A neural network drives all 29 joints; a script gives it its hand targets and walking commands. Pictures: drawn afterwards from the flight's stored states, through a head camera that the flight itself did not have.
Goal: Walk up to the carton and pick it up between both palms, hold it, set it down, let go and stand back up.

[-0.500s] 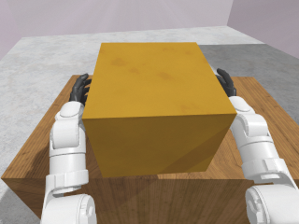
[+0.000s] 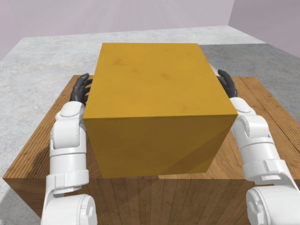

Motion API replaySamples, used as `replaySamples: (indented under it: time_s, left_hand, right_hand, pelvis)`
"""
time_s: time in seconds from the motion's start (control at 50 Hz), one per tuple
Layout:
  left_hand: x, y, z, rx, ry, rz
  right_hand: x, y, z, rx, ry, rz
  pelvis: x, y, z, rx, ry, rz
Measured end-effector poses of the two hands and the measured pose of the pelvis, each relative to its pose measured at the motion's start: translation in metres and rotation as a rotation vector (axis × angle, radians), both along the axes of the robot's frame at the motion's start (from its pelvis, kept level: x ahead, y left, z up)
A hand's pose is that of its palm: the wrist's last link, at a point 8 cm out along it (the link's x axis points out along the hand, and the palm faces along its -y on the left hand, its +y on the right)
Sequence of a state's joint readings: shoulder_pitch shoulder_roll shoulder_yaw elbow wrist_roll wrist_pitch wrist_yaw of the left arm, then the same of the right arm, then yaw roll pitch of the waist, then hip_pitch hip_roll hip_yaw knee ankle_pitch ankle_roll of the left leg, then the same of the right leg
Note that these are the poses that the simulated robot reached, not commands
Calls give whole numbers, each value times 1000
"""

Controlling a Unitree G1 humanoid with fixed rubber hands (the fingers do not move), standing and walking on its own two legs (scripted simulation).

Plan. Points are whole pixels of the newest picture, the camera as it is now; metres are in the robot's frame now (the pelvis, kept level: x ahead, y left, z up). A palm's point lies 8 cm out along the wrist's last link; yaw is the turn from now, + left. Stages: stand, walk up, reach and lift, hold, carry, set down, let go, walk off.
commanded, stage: hold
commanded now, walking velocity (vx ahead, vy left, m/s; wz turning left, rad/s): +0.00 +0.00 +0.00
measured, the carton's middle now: (153, 106) +0.40 +0.01 +0.16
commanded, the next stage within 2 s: none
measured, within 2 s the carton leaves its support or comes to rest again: neither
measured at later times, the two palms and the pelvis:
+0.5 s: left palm (80, 104) +0.36 +0.19 +0.20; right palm (228, 99) +0.37 -0.18 +0.21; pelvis +0.00 +0.00 +0.00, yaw +0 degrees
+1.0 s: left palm (78, 102) +0.36 +0.20 +0.21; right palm (229, 97) +0.37 -0.18 +0.22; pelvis +0.00 +0.00 +0.00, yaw +0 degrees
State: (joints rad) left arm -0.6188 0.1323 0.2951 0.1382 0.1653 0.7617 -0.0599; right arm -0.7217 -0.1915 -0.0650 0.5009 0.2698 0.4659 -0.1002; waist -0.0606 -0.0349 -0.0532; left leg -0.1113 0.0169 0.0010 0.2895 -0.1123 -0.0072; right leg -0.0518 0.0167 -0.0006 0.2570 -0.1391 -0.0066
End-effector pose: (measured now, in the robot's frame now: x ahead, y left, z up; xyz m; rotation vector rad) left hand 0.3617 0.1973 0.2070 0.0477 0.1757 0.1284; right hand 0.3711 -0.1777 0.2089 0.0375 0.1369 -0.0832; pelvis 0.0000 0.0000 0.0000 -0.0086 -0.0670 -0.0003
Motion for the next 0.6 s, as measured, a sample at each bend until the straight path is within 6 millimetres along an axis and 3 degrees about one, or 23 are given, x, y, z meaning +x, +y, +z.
replaySamples:
  time_s: [0.6]
  left_hand:
    - [0, -3, 0, -2, -16, -2]
  right_hand:
    - [0, -3, 3, -12, -16, -1]
  pelvis:
    - [5, -3, 0, -2, -3, 10]
